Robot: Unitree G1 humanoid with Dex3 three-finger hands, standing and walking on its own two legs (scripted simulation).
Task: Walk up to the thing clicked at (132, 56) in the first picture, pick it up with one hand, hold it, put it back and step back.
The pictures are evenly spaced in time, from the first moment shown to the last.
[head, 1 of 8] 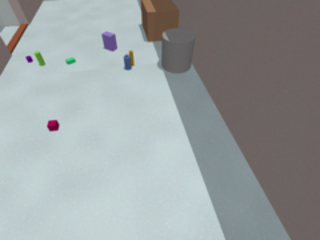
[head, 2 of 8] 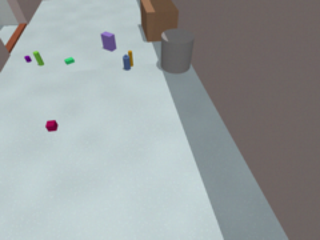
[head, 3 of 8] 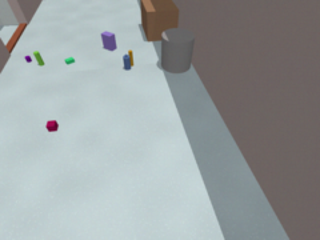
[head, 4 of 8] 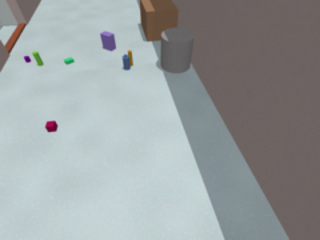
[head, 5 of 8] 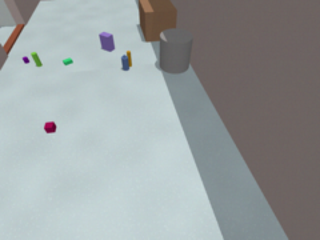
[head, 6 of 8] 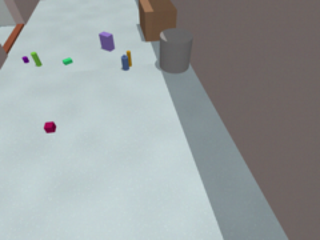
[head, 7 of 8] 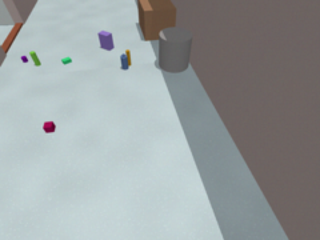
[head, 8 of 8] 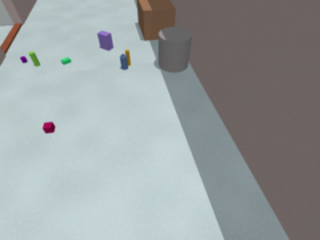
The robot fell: no
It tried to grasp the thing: no
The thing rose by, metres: 0.00
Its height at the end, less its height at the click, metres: +0.00
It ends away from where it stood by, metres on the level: 0.00
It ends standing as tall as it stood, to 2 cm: yes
